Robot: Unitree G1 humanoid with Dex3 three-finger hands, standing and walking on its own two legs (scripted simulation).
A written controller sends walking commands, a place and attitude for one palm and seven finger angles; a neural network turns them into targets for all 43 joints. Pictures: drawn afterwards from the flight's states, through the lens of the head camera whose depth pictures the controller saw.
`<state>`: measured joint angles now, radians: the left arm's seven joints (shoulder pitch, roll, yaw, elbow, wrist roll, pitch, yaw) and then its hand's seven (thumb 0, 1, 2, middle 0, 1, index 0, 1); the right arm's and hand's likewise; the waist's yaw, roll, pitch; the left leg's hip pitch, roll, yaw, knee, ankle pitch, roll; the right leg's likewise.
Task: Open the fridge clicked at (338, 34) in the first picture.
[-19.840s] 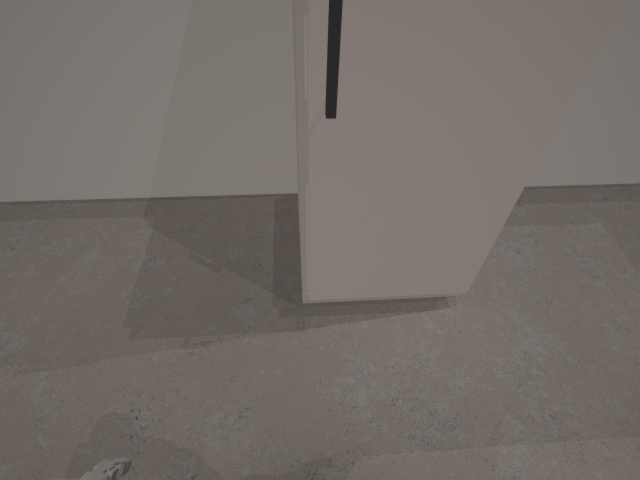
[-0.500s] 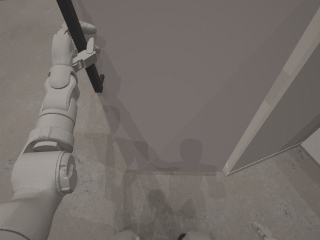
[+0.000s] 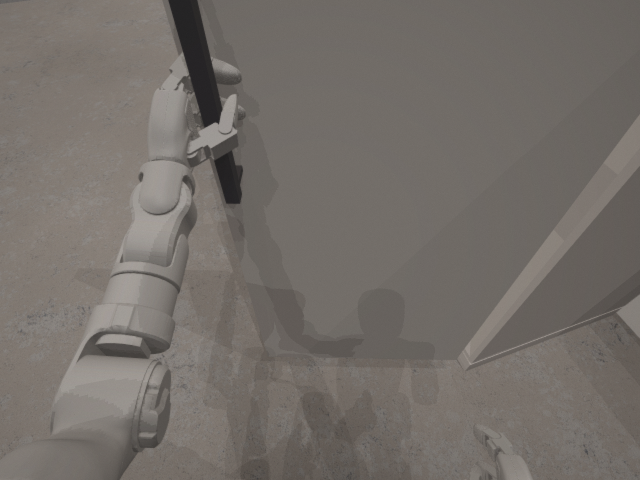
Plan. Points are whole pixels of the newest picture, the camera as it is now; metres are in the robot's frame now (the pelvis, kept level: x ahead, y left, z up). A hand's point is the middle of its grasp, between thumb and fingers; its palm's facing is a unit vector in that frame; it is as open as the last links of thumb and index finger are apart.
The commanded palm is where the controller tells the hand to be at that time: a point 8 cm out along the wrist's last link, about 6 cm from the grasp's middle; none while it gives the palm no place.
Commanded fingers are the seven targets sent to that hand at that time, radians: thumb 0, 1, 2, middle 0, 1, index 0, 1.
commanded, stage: loosen the grip on the handle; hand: left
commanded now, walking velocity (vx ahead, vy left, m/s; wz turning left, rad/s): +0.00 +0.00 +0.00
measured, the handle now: (216, 103) +0.48 +0.14 +0.21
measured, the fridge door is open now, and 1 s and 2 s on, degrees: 70 64 64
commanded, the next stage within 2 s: slip the hand off the handle in 0.62 s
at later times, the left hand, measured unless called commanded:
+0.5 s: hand (230, 137) +0.46 +0.13 +0.18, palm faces +0.04 -0.99 -0.16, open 13.5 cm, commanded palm +0.43 +0.18 +0.20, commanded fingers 0.00 -0.55 0.20 -0.26 -1.17 -0.26 -1.17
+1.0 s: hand (171, 130) +0.46 +0.20 +0.19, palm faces +0.08 -0.99 -0.12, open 14.7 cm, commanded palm +0.43 +0.24 +0.19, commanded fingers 0.00 -0.55 0.20 -0.25 -1.15 -0.25 -1.15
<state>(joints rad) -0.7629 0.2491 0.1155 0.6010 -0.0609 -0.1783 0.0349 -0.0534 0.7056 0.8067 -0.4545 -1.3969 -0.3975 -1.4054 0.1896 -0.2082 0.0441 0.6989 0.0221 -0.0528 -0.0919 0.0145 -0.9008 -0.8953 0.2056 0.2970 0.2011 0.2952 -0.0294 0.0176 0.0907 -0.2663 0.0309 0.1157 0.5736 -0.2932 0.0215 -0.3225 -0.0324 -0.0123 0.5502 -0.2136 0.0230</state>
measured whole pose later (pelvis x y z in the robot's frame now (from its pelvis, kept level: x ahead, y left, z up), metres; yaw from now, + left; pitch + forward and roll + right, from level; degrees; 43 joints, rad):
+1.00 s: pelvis +0.04 -0.01 +0.00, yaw -1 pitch +7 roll -1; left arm -0.65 0.38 0.29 0.66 -0.11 -0.27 -0.18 -0.01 -0.56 0.20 -0.27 -1.16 -0.25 -1.16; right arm 0.30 -0.25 0.01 0.64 0.02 -0.11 -0.03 0.01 -0.90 -0.90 0.20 0.30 0.20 0.29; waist -0.02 0.00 -0.07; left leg -0.36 0.01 0.05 0.58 -0.34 0.02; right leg -0.41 -0.01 -0.02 0.55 -0.26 0.01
